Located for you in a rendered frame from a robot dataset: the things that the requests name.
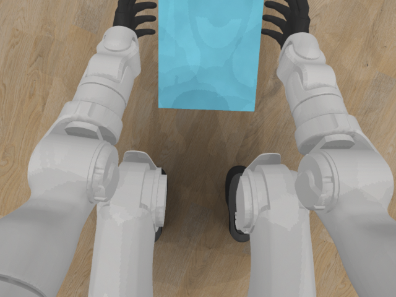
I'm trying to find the right robot upper arm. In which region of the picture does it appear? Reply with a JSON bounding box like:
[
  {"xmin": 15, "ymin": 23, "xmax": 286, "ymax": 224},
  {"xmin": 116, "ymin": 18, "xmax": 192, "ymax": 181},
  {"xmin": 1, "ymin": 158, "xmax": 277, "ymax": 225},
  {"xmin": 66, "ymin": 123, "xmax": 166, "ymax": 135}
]
[{"xmin": 295, "ymin": 149, "xmax": 396, "ymax": 297}]

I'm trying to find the right robot foot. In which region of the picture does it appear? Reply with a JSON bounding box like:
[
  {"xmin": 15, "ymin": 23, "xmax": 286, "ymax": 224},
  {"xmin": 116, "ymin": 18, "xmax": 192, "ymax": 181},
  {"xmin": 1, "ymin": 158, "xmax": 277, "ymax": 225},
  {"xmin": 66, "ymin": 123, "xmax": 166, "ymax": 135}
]
[{"xmin": 225, "ymin": 165, "xmax": 250, "ymax": 243}]

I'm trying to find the left robot hand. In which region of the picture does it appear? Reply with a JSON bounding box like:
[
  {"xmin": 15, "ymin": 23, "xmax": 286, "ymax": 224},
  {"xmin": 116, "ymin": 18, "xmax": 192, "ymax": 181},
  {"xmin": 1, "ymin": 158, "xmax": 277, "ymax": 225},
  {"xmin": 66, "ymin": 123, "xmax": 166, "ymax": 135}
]
[{"xmin": 113, "ymin": 0, "xmax": 157, "ymax": 39}]

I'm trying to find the carton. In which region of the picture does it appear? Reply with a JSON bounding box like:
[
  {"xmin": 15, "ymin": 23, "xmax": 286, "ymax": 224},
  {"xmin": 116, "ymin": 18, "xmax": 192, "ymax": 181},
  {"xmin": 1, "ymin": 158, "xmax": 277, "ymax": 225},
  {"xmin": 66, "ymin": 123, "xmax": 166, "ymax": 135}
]
[{"xmin": 158, "ymin": 0, "xmax": 264, "ymax": 111}]

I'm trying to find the left robot upper arm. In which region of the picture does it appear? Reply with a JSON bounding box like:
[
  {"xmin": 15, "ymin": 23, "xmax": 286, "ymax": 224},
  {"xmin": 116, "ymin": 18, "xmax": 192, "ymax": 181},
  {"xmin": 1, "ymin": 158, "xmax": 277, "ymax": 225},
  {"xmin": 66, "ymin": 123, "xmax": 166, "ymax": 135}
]
[{"xmin": 0, "ymin": 133, "xmax": 119, "ymax": 297}]

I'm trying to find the left robot thigh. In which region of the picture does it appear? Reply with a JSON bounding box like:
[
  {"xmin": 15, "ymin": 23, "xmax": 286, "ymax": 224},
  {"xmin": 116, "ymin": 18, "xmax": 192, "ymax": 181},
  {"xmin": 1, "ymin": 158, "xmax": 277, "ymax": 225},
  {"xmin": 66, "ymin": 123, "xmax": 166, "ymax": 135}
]
[{"xmin": 88, "ymin": 161, "xmax": 167, "ymax": 297}]

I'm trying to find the right robot hand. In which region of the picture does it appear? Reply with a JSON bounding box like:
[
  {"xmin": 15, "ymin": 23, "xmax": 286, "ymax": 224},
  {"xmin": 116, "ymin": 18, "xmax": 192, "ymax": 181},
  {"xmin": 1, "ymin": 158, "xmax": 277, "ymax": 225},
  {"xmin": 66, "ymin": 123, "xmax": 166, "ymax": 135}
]
[{"xmin": 261, "ymin": 0, "xmax": 311, "ymax": 50}]

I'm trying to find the robot right forearm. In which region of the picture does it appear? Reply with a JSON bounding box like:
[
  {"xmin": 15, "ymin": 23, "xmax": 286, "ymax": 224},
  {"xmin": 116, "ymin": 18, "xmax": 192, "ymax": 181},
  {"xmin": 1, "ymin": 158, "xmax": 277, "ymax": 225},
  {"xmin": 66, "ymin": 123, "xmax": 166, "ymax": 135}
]
[{"xmin": 277, "ymin": 32, "xmax": 394, "ymax": 193}]

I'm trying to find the robot left forearm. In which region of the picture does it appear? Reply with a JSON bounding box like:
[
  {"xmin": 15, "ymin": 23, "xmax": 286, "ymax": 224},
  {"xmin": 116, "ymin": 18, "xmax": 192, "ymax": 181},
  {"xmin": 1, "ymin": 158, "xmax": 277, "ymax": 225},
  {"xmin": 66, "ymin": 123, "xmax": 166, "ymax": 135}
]
[{"xmin": 27, "ymin": 26, "xmax": 141, "ymax": 187}]

